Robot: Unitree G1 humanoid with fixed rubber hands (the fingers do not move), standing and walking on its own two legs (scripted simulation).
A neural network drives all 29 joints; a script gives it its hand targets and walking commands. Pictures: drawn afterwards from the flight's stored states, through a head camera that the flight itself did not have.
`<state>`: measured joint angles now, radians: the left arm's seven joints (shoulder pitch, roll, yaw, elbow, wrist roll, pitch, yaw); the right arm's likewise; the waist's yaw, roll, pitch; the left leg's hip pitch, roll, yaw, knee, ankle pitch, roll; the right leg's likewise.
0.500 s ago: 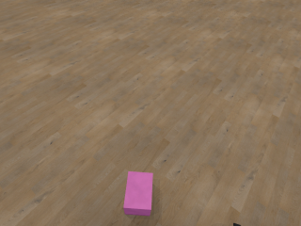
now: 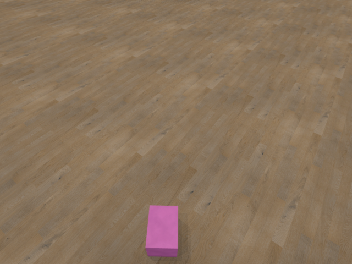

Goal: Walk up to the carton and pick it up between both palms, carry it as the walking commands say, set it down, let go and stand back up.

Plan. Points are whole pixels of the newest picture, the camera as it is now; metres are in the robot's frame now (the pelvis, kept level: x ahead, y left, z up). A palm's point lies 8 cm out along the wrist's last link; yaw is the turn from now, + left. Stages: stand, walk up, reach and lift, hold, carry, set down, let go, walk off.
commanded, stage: walk up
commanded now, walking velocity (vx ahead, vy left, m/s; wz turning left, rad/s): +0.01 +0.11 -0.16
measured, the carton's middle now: (163, 230) +0.42 +0.06 -0.70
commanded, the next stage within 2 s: stand in 0.86 s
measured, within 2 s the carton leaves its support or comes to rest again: neither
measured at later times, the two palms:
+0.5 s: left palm out of the picture +0.04 +0.35 -0.16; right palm out of the picture +0.03 -0.11 -0.11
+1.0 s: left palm out of the picture -0.02 +0.33 -0.16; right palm out of the picture -0.03 -0.09 -0.14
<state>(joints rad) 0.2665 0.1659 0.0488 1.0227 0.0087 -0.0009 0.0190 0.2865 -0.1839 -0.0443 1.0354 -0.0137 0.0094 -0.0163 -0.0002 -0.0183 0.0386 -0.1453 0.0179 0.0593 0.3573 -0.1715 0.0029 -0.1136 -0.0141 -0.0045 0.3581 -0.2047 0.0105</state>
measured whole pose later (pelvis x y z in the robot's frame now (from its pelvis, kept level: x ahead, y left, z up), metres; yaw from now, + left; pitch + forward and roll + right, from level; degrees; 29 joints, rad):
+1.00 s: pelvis +0.00 +0.12 +0.00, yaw -3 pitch -2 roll +0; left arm 0.33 0.14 -0.02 1.14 0.01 -0.01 0.04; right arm 0.32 -0.13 0.00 1.11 -0.02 -0.01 -0.02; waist -0.01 -0.03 0.03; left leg -0.14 -0.08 0.10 0.33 -0.17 0.12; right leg -0.10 -0.01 -0.01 0.38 -0.24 0.01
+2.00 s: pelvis +0.00 +0.11 -0.01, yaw -4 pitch +4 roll -1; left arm 0.28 0.15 -0.04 0.95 -0.04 0.11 0.06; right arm 0.24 -0.15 0.02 0.97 0.05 0.09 -0.05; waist 0.01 -0.01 -0.02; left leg -0.34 -0.04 0.11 0.54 -0.27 0.10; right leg -0.28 0.01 -0.03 0.54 -0.32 -0.04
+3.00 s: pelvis -0.09 +0.06 -0.10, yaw -3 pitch +22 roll +1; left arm -0.64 0.22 0.24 0.74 0.02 0.39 -0.03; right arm -0.62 -0.09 -0.10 0.66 0.06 0.43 -0.12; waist 0.00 -0.08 0.10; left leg -1.12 -0.02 0.02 1.06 -0.31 0.01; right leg -1.10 0.07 -0.01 1.12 -0.39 -0.06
